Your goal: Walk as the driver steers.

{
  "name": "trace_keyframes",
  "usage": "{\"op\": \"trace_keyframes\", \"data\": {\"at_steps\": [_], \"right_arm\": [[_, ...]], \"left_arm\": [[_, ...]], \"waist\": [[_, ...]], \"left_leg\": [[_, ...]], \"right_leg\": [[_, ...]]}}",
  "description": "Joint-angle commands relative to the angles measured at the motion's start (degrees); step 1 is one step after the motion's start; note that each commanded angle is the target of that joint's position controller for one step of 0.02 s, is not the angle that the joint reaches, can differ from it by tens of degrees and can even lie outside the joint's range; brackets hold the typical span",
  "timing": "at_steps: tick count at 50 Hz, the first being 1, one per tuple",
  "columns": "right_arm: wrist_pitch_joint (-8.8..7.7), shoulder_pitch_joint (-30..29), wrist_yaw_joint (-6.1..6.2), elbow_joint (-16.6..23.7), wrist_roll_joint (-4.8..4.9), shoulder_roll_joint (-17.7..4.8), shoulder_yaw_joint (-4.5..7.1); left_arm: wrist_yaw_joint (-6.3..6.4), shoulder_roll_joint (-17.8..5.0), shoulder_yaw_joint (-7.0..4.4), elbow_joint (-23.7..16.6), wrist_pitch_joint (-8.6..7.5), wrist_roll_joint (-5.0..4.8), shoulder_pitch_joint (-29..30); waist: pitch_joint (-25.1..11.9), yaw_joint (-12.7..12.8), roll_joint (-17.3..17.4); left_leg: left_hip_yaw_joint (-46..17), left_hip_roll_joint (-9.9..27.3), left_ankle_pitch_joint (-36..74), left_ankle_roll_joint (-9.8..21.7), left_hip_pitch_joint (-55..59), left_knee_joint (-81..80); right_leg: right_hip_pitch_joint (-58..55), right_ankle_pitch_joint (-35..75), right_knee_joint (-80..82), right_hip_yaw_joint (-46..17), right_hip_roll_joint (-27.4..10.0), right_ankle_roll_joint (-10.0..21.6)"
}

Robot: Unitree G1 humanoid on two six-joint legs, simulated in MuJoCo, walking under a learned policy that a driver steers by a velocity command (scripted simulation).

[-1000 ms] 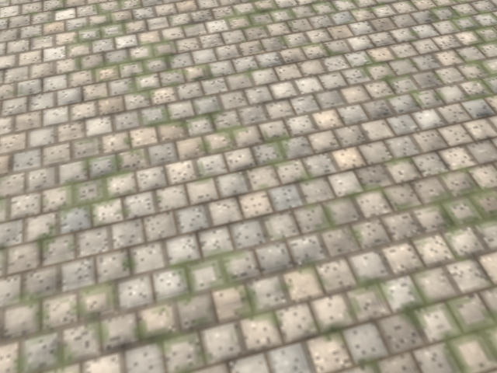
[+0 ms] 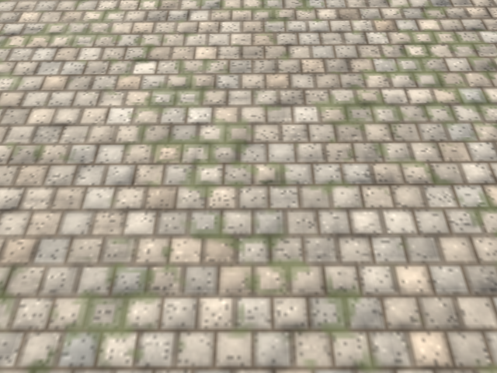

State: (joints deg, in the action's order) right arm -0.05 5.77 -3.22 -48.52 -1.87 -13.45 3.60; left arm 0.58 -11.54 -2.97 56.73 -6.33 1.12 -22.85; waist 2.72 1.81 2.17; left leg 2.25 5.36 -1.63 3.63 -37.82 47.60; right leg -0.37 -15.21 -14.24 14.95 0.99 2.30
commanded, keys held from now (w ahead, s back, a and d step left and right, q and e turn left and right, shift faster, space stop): w+q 0.10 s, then q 0.24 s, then no key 0.66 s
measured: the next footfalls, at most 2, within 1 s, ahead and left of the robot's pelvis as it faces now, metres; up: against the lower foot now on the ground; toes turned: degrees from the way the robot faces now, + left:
left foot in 0.16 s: +0.24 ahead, +0.11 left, +0.00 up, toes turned +13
right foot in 0.76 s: +0.35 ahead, -0.05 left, +0.00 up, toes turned +18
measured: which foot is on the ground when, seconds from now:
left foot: up 0.00-0.14, down 0.16-1.00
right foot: down 0.00-0.18, up 0.20-0.74, down 0.76-1.00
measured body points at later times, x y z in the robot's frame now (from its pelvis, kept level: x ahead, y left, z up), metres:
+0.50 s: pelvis +0.20 +0.05 +0.00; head +0.24 +0.09 +0.45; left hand +0.26 +0.33 -0.14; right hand +0.33 -0.20 -0.12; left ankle +0.20 +0.09 -0.74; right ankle +0.32 -0.09 -0.67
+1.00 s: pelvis +0.27 +0.02 +0.00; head +0.28 +0.02 +0.45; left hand +0.28 +0.28 -0.13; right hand +0.40 -0.20 -0.15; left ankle +0.20 +0.10 -0.74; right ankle +0.31 -0.07 -0.74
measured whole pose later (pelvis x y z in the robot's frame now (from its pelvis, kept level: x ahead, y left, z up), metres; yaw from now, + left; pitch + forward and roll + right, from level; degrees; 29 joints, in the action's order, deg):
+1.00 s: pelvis +0.27 +0.02 +0.00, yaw +18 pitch -1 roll +0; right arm 0.6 13.4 1.7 -56.0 -0.5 -13.1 0.6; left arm 1.7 -12.3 -0.2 51.6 -0.1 0.3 -11.4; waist 2.2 -0.3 0.5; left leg -4.0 -4.2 -14.2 2.7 -4.2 20.0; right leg 9.7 -11.3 -22.4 1.2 1.5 2.2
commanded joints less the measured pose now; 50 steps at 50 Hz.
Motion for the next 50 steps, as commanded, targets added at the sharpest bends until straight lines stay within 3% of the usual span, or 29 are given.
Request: {"op": "trace_keyframes", "data": {"at_steps": [1, 3, 5, 6, 7, 8, 9, 10, 11, 12, 13, 14, 16, 18, 23, 26, 32, 36, 37, 38, 39, 40, 41, 42, 43, 45, 47, 50], "right_arm": [[-0.58, -6.4, -0.73, 5.4, -0.19, -0.7, -0.68], [-0.66, -7.5, -0.81, 6.3, -0.45, -1.5, -0.50], [-0.60, -5.3, -0.42, 6.1, -0.63, -2.5, 0.01], [-0.82, -1.2, -0.10, 5.1, -0.78, -3.1, 0.45], [-1.47, 5.3, 0.39, 3.1, -0.93, -4.1, 1.14], [-2.30, 13.5, 1.27, 0.6, -1.70, -6.3, 2.25], [-2.65, 15.1, 2.09, 0.7, -1.94, -13.0, 3.83], [-1.81, 16.0, 2.39, 2.6, 0.03, -17.4, 4.85], [-1.18, 15.1, 3.02, 2.4, 1.05, -15.5, 4.47], [-1.22, 11.6, 3.39, 2.5, 1.69, -12.3, 3.68], [-1.23, 8.3, 3.53, 2.8, 1.88, -9.4, 2.93], [-1.22, 6.7, 3.81, 3.1, 2.44, -7.8, 2.38], [-1.67, 6.4, 3.61, 3.6, 2.17, -7.5, 1.94], [-2.12, 7.8, 3.39, 3.5, 1.61, -9.4, 2.37], [-1.65, 11.7, 3.85, 3.1, 1.46, -8.6, 1.68], [-1.31, 13.2, 4.23, 2.8, 1.13, -8.4, 1.27], [-0.90, 13.6, 4.58, 1.8, 0.21, -7.6, 0.24], [-0.49, 11.2, 4.84, 1.1, 0.60, -7.4, -0.51], [-0.46, 10.0, 5.05, 1.0, 1.18, -7.2, -0.75], [-0.85, 10.6, 5.10, 1.2, 1.48, -5.8, -1.35], [-0.99, 15.2, 5.05, 1.1, 1.24, -4.1, -1.64], [0.10, 17.4, 5.34, -1.4, 1.71, -3.9, -1.55], [0.73, 15.4, 5.50, -1.9, 1.09, -4.8, -1.63], [0.95, 13.4, 5.31, -2.1, 0.98, -4.7, -1.66], [1.00, 11.3, 5.01, -2.3, 1.03, -5.0, -1.66], [0.89, 11.0, 4.54, -3.8, 1.10, -6.3, -1.45], [0.43, 11.3, 4.82, -5.7, 1.40, -5.5, -1.72], [0.17, 10.5, 5.31, -7.9, 1.43, -5.0, -1.98]], "left_arm": [[0.51, -7.9, -1.37, -2.8, -0.54, 0.00, -0.5], [0.90, -8.5, -1.54, -2.2, 0.26, 0.13, -1.9], [1.25, -10.1, -1.91, -2.2, 1.13, 0.29, -1.8], [1.38, -11.0, -2.20, -2.2, 1.82, 0.34, -1.4], [1.36, -11.7, -2.42, -2.6, 2.51, 0.16, -1.1], [1.13, -11.7, -2.41, -3.4, 2.79, -0.41, -0.3], [0.65, -5.8, -1.19, -6.5, 2.68, -0.97, -2.3], [0.37, -7.7, -1.69, -9.9, 2.65, -1.41, -1.2], [0.48, -8.2, -1.64, -10.4, 2.66, -0.99, 4.4], [0.57, -6.9, -1.03, -10.9, 2.24, -1.37, 6.0], [0.72, -7.0, -1.14, -10.0, 2.43, -0.72, 5.6], [0.68, -7.5, -1.36, -10.2, 3.38, 0.66, 5.3], [0.33, -7.0, -1.42, -10.3, 5.50, 1.35, 3.4], [0.19, -6.2, -1.15, -10.7, 6.54, 0.89, 3.2], [0.37, -7.3, -1.12, -12.6, 7.62, 0.62, 9.1], [0.48, -7.5, -0.97, -13.3, 8.01, 0.37, 11.9], [1.04, -6.9, -0.41, -13.2, 8.04, -0.38, 13.4], [1.91, -5.9, 0.10, -11.9, 7.51, -0.99, 11.0], [2.10, -5.4, 0.31, -11.0, 7.06, -0.78, 8.8], [2.43, -7.0, 0.17, -10.4, 6.30, -0.07, 7.0], [2.57, -11.2, -0.21, -10.8, 5.67, 0.45, 6.8], [2.07, -10.3, 0.24, -10.8, 5.93, -0.74, 9.8], [1.48, -7.9, 0.94, -11.1, 5.88, -0.69, 11.4], [1.11, -7.1, 1.39, -10.9, 5.84, -0.47, 13.0], [1.02, -7.4, 1.42, -10.6, 6.00, -0.15, 13.2], [1.31, -8.4, 1.19, -9.2, 5.91, -0.63, 11.6], [1.43, -8.4, 1.08, -7.6, 5.82, -1.03, 9.9], [1.31, -7.9, 1.19, -6.0, 5.64, -0.81, 9.7]], "waist": [[3.0, 0.0, -6.1], [2.9, 0.1, -6.3], [0.8, -1.4, -7.7], [-1.1, -3.2, -8.0], [-4.9, -5.5, -7.5], [-10.0, -9.6, -4.5], [-16.0, -6.9, 5.5], [-22.5, -6.8, 8.4], [-17.5, -7.0, -0.9], [-10.9, -5.5, -1.0], [-6.5, -3.1, -3.3], [-4.8, -1.4, -2.7], [-6.5, 0.2, -2.0], [-8.1, 0.6, -1.7], [-7.6, -1.7, 1.4], [-6.5, -2.9, 1.8], [-4.2, -3.6, 2.3], [-3.0, -2.3, 2.3], [-3.0, -0.6, 1.1], [-4.7, -0.7, -1.7], [-6.3, -4.2, -9.3], [-6.7, -4.4, -12.6], [-6.1, -4.0, -11.3], [-5.0, -4.2, -10.6], [-4.1, -3.8, -9.9], [-1.9, -2.8, -7.6], [-2.0, -2.3, -4.6], [-2.3, -1.9, -2.8]], "left_leg": [[3.7, -1.1, 0.9, 1.2, 2.1, -7.2], [5.0, -2.4, -3.2, 2.8, 3.0, -9.9], [7.1, -5.8, -9.3, 4.9, 7.8, -11.3], [7.8, -8.1, -11.9, 6.1, 11.9, -12.4], [7.6, -10.3, -11.3, 7.3, 18.8, -15.4], [4.0, -9.3, -4.9, 9.3, 31.5, -21.2], [-16.3, 7.4, 9.6, 13.8, 49.0, -18.8], [-40.4, 17.8, 28.8, 22.9, 56.5, -23.5], [-29.4, 15.4, 36.7, 20.8, 52.4, -23.8], [-22.6, 13.2, 39.7, 18.8, 44.8, -24.4], [-18.1, 9.1, 37.1, 15.3, 38.3, -26.1], [-15.8, 6.3, 36.1, 13.7, 33.6, -27.1], [-13.8, 4.1, 38.4, 12.2, 30.2, -27.6], [-12.6, 3.2, 41.0, 11.5, 29.7, -27.5], [-12.8, 2.6, 36.2, 7.8, 31.9, -28.4], [-14.4, 3.6, 32.0, 7.1, 34.7, -28.9], [-15.5, 5.0, 32.3, 8.8, 35.4, -27.0], [-16.8, 4.3, 29.6, 7.8, 32.7, -23.7], [-16.9, 3.4, 24.8, 5.7, 30.2, -22.7], [-16.6, 1.5, 15.7, 2.9, 26.4, -22.0], [-12.9, -3.3, -4.1, 1.2, 23.0, -19.2], [-9.3, -7.6, -18.6, 0.2, 25.6, -19.8], [-8.7, -7.1, -18.9, -0.1, 28.7, -21.0], [-9.3, -6.7, -14.8, 0.0, 31.3, -24.5], [-10.2, -6.0, -9.9, -0.2, 32.9, -27.0], [-11.3, -3.8, -3.3, -0.2, 32.3, -28.5], [-11.5, -3.1, -1.7, -0.3, 31.2, -29.6], [-11.4, -2.8, -1.6, -0.5, 31.1, -30.7]], "right_leg": [[1.2, 26.0, 5.2, -3.6, -16.2, 5.1], [-3.1, 32.9, 2.2, -2.0, -17.1, 4.7], [-6.0, 49.4, -4.9, -0.1, -17.4, 4.1], [-6.6, 57.4, -12.4, 0.5, -17.3, 3.9], [-5.4, 57.9, -23.1, 0.7, -16.9, 3.3], [2.2, 45.8, -38.2, 1.5, -15.4, 0.9], [22.4, 0.4, -56.7, 0.9, -9.5, -2.0], [35.7, -21.2, -71.5, -8.7, 0.5, -4.5], [39.3, -14.5, -70.8, -15.0, -3.9, -4.2], [39.0, -9.7, -67.0, -15.0, -5.4, -4.0], [36.9, -7.8, -61.8, -15.5, -6.9, -4.0], [34.4, -7.0, -58.7, -15.8, -7.4, -4.4], [30.7, -6.0, -55.2, -15.8, -6.8, -5.3], [30.7, -3.9, -52.6, -15.3, -6.1, -5.7], [33.9, 2.0, -45.8, -15.6, -6.0, -5.0], [34.9, 2.9, -41.2, -16.3, -5.8, -4.5], [28.3, -1.8, -31.4, -16.0, -3.5, -2.9], [17.2, -2.6, -16.5, -14.8, -1.5, -1.2], [11.0, 5.6, -7.6, -15.6, -2.4, -0.7], [3.1, 17.6, -3.4, -20.4, -7.2, -0.1], [-1.9, 38.8, -5.9, -29.0, -16.8, 2.7], [2.9, 46.8, -8.0, -30.6, -20.2, 9.7], [6.4, 42.0, -6.5, -30.6, -19.1, 9.9], [9.2, 34.2, -5.6, -28.1, -15.7, 7.2], [10.6, 25.7, -5.0, -26.0, -12.3, 4.5], [10.0, 17.5, -4.2, -22.8, -8.4, 1.7], [6.9, 18.5, -4.9, -22.0, -7.8, 1.5], [5.2, 19.8, -5.3, -21.9, -8.0, 1.9]]}}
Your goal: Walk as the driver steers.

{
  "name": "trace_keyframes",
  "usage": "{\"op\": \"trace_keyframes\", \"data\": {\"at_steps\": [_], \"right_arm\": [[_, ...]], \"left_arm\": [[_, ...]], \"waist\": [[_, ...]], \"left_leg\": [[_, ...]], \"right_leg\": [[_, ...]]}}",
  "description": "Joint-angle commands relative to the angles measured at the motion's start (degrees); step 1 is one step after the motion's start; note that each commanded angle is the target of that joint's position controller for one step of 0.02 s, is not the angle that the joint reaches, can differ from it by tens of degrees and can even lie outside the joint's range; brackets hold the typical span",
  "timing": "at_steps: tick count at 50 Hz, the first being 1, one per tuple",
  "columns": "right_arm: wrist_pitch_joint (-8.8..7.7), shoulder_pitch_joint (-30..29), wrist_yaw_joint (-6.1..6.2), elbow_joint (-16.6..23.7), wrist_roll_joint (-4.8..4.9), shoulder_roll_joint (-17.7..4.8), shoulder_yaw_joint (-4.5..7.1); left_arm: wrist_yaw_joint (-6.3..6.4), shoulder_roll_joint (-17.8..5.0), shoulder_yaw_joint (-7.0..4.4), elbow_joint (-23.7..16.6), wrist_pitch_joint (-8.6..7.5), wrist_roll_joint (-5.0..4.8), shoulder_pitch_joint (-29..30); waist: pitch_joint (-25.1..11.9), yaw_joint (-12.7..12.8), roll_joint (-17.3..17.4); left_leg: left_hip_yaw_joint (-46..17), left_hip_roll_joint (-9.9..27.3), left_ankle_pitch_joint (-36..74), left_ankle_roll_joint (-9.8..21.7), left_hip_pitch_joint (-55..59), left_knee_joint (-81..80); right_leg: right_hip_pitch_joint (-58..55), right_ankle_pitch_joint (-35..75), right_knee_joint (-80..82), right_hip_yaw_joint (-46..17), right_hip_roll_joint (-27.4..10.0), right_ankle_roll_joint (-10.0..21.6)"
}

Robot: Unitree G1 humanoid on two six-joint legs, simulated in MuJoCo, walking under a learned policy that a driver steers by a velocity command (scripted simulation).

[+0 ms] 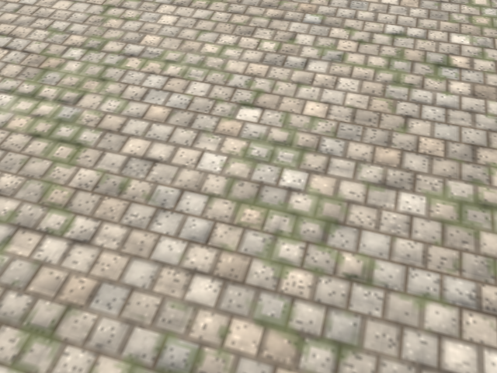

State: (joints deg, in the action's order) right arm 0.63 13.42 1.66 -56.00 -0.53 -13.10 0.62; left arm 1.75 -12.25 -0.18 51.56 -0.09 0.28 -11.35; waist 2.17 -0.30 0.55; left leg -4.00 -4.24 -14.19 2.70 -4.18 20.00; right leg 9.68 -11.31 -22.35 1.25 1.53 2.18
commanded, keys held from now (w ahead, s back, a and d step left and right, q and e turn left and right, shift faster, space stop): no key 0.22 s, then w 0.28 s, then no key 0.50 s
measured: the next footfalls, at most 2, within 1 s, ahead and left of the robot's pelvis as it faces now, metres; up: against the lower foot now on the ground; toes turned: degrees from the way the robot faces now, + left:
right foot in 0.82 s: +0.24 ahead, -0.08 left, +0.00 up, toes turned -3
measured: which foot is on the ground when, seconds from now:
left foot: down 0.00-0.82, up 0.84-1.00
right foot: down 0.00-0.50, up 0.52-0.80, down 0.82-1.00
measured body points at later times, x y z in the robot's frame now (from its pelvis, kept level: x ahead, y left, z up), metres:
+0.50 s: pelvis +0.03 +0.01 -0.01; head +0.02 +0.02 +0.44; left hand +0.02 +0.26 -0.16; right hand +0.03 -0.24 -0.15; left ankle -0.01 +0.10 -0.75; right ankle +0.01 -0.09 -0.74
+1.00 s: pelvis +0.14 -0.01 -0.01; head +0.17 -0.02 +0.44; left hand +0.20 +0.23 -0.16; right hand +0.14 -0.23 -0.17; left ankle +0.09 +0.11 -0.71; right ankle +0.20 -0.08 -0.75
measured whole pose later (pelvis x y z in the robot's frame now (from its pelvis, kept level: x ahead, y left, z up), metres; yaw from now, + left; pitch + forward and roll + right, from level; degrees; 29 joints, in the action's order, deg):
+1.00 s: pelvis +0.14 -0.01 -0.01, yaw +1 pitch -2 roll +0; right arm 0.1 16.2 2.0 -63.3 -1.3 -9.3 -0.3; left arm 1.9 -9.8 0.3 59.1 -1.3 1.0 -11.4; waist 4.2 -0.8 1.3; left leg -1.0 -0.3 -29.5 0.7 -14.4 46.8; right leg 15.3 -8.9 -25.6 5.4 2.8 5.1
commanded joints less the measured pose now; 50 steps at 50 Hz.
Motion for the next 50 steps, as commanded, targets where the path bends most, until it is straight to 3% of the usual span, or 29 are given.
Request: {"op": "trace_keyframes", "data": {"at_steps": [1, 11, 12, 14, 16, 17, 19, 21, 23, 24, 25, 26, 27, 28, 29, 31, 34, 37, 39, 40, 41, 42, 43, 44, 45, 47, 48, 50], "right_arm": [[-0.49, 2.6, 0.49, -1.0, 0.12, -5.3, 0.98], [-0.43, 2.8, 0.80, -6.2, 0.12, -4.7, 0.10], [-0.44, 3.4, 0.78, -6.7, 0.06, -4.3, -0.10], [-0.31, 4.0, 0.67, -6.9, -0.24, -5.3, 0.27], [-0.34, 3.4, 0.19, -6.0, -0.90, -5.0, 0.33], [-0.69, 2.8, -0.08, -5.4, -1.08, -3.9, 0.07], [-1.81, 2.4, -0.66, -4.4, -1.46, -1.8, -0.42], [-2.88, 2.9, -1.18, -4.0, -1.31, -2.8, -0.16], [-3.61, 8.6, -1.49, -5.7, -0.89, -1.9, -0.14], [-3.89, 13.5, -1.23, -7.3, -0.91, -2.3, 0.07], [-4.31, 18.9, -0.55, -8.4, -0.91, -6.1, 1.06], [-4.25, 22.3, -0.26, -9.9, -0.48, -10.1, 2.41], [-4.13, 19.7, 0.01, -9.5, -0.98, -8.0, 2.14], [-4.42, 17.4, 0.12, -8.6, -0.96, -6.0, 1.66], [-4.78, 15.4, 0.17, -8.0, -1.02, -5.0, 1.38], [-5.13, 13.2, 0.31, -7.4, -0.75, -3.5, 0.75], [-4.65, 13.4, 0.65, -8.0, -0.70, -2.3, -0.17], [-4.20, 14.1, 0.75, -8.4, -0.89, -3.1, -0.44], [-4.20, 12.9, 0.71, -8.2, -0.21, -3.5, -0.51], [-4.22, 11.9, 0.57, -8.1, 0.30, -3.9, -0.45], [-4.63, 13.0, 0.33, -7.7, 0.42, -3.6, -0.57], [-4.45, 17.1, 0.52, -7.4, 1.07, -1.1, -1.04], [-2.81, 20.9, 0.80, -9.3, 1.78, 0.1, -0.74], [-1.60, 17.4, 0.93, -9.0, -0.08, -1.3, -0.22], [-1.16, 13.3, 0.61, -8.1, -1.37, -0.5, -0.18], [-0.30, 11.1, 0.14, -7.7, -1.37, 1.1, -0.36], [0.02, 12.2, 0.17, -8.4, -1.17, 2.1, -0.68], [0.46, 12.5, 0.68, -9.2, -0.49, 2.1, -0.71]], "left_arm": [[0.13, -7.1, -1.56, -0.3, -0.61, 0.10, -1.7], [0.12, -6.2, -0.85, 5.0, -0.34, 0.27, -2.7], [0.04, -6.0, -0.77, 5.6, -0.26, 0.34, -3.3], [-0.17, -8.1, -1.63, 6.1, 0.32, 0.51, -3.7], [-0.60, -8.6, -2.09, 6.3, 0.77, 0.69, -5.2], [-0.77, -8.3, -2.18, 6.8, 0.68, 0.66, -6.9], [-0.90, -9.2, -2.86, 7.8, 0.23, 0.76, -9.8], [-1.14, -9.8, -3.36, 7.3, -0.29, 0.63, -8.3], [-1.59, -9.5, -3.49, 5.5, -0.58, 0.07, -2.6], [-1.78, -8.4, -3.40, 3.9, -0.74, -0.11, 1.3], [-2.10, -5.2, -2.51, 1.5, -1.36, -0.47, 5.4], [-2.22, -3.6, -2.01, -0.1, -2.14, 0.50, 6.4], [-1.95, -6.8, -2.71, 0.4, -2.52, 1.77, 6.2], [-1.96, -5.7, -2.64, 2.0, -2.86, 1.57, 2.5], [-2.03, -4.8, -2.51, 3.3, -3.03, 1.31, -0.3], [-2.21, -4.2, -2.51, 3.8, -2.68, 1.20, -1.2], [-1.98, -1.9, -1.66, 2.4, -1.65, 0.57, 2.8], [-1.05, -1.9, -1.18, 2.4, -1.03, -0.06, 3.5], [-0.43, -3.0, -1.50, 4.1, -1.20, 0.08, -0.8], [-0.19, -3.5, -1.76, 5.6, -1.68, 0.34, -4.8], [0.07, -6.6, -2.52, 6.8, -2.49, 0.86, -9.4], [0.02, -10.7, -3.24, 7.4, -2.84, 1.57, -14.4], [-0.41, -9.1, -2.62, 7.4, -2.43, 0.10, -13.5], [-0.65, -7.2, -2.09, 6.4, -2.27, -0.81, -8.5], [-0.47, -5.3, -1.44, 5.3, -2.06, -0.52, -3.4], [0.30, -3.0, -0.37, 5.0, -1.65, 0.49, 0.7], [0.48, -3.0, -0.26, 5.4, -1.52, 0.83, 0.8], [0.51, -3.4, -0.22, 6.4, -1.55, 1.13, -1.9]], "waist": [[-1.6, 0.2, -1.1], [0.3, 0.4, -0.7], [-0.8, 0.4, -0.8], [0.8, 0.5, -1.8], [5.7, 1.1, -2.9], [7.0, 1.6, -3.8], [5.8, 1.9, -7.0], [4.1, 0.6, -6.2], [4.2, -3.3, -5.5], [5.4, -5.7, -2.9], [5.8, -7.9, 6.2], [8.0, -8.0, 13.5], [10.4, -5.6, 6.3], [8.5, -3.0, 3.1], [6.1, -1.1, 2.2], [3.0, 0.5, 3.7], [2.8, 0.3, 5.9], [1.5, -0.3, 7.6], [0.2, 1.7, 7.1], [-0.8, 4.0, 5.3], [-4.1, 5.0, 2.6], [-10.4, 4.5, -5.6], [-15.7, 3.5, -9.6], [-9.6, 1.8, -5.6], [-3.6, 0.8, -4.6], [0.9, -1.7, -5.2], [0.9, -2.4, -6.2], [-1.5, -1.7, -5.6]], "left_leg": [[-5.1, 6.9, 10.6, 0.4, -2.5, -3.2], [-5.0, 7.6, 8.7, 0.6, -3.0, -3.9], [-4.8, 7.2, 4.2, 0.8, -2.9, -4.2], [-3.3, 4.7, -10.2, 2.5, -6.2, -0.8], [-3.7, 3.6, -21.1, 4.2, -13.5, 2.6], [-3.2, 3.3, -21.1, 4.5, -16.2, 5.1], [1.6, 2.3, -12.4, 3.8, -17.5, 11.6], [3.3, 3.3, -8.9, 3.6, -13.0, 13.0], [3.3, 2.9, -8.7, 4.9, -1.9, 5.7], [-0.3, 3.9, -10.1, 5.8, 5.9, 0.1], [-15.0, 12.3, -20.9, 8.3, 12.1, -8.6], [-28.6, 22.2, -22.7, 11.8, 13.5, -15.1], [-26.8, 23.8, -8.9, 12.8, 11.0, -12.8], [-21.5, 22.1, 7.1, 12.1, 10.8, -10.5], [-16.3, 20.4, 20.7, 11.0, 11.1, -8.7], [-8.1, 16.8, 36.6, 8.9, 9.5, -6.3], [-1.9, 13.3, 46.8, 6.8, 4.3, -3.5], [-0.7, 12.9, 52.1, 5.5, 1.3, 0.1], [-1.2, 12.9, 53.5, 4.4, 0.1, 5.0], [-0.5, 11.9, 50.6, 3.0, -1.3, 9.9], [-0.1, 10.0, 37.8, 1.1, -6.0, 15.8], [2.6, 5.1, 6.1, -0.3, -13.0, 28.2], [3.1, 1.0, -21.9, -0.8, -11.4, 37.9], [1.2, 2.6, -23.6, -1.0, -12.6, 41.5], [0.9, 3.5, -21.0, -1.0, -14.0, 40.9], [0.9, 5.6, -15.8, -1.8, -10.2, 32.6], [2.1, 5.3, -15.0, -2.2, -8.2, 28.0], [3.4, 4.3, -13.9, -2.6, -6.6, 21.1]], "right_leg": [[-4.6, 15.4, 3.0, -8.1, -8.4, 2.1], [-3.2, 9.9, 4.6, -8.2, -7.5, 1.8], [-3.5, 3.6, 5.2, -8.1, -6.9, 1.8], [-1.3, -15.3, 4.8, -8.8, -5.3, 3.3], [2.3, -29.8, 6.4, -13.8, -7.3, 6.2], [2.1, -32.8, 7.8, -17.6, -9.4, 7.8], [-0.3, -34.1, 12.5, -26.2, -15.2, 11.2], [2.8, -31.4, 14.4, -27.1, -16.7, 11.8], [11.6, -29.6, 11.8, -20.7, -12.7, 9.1], [19.5, -27.7, 5.8, -15.4, -8.6, 6.9], [29.3, -22.6, -7.2, -6.9, -1.7, 3.7], [35.0, -16.0, -19.7, 1.7, 2.3, 2.1], [35.9, -16.2, -26.4, -0.2, -0.6, 1.8], [33.5, -14.9, -29.2, -1.0, -1.5, 1.3], [30.8, -13.4, -30.8, -1.1, -2.2, 0.7], [26.2, -10.4, -30.5, 0.5, -2.1, -0.6], [20.1, -5.1, -23.3, 3.2, -0.8, -1.3], [11.7, -0.5, -15.6, 4.7, 0.8, 0.2], [4.6, 3.2, -10.2, 4.7, 1.6, 1.8], [-1.4, 9.6, -4.1, 4.2, 1.2, 2.5], [-10.7, 25.1, -3.0, -1.6, -4.7, 3.6], [-21.0, 51.1, -6.2, -14.1, -18.1, 9.3], [-16.8, 53.6, -2.9, -22.3, -25.3, 17.5], [-8.2, 37.8, 1.0, -21.9, -23.5, 17.5], [-1.4, 26.4, 4.4, -19.3, -20.7, 15.6], [7.1, 17.6, 8.8, -12.4, -15.7, 11.4], [8.0, 16.5, 8.8, -9.7, -13.5, 9.9], [5.3, 15.3, 7.8, -9.1, -12.8, 9.3]]}}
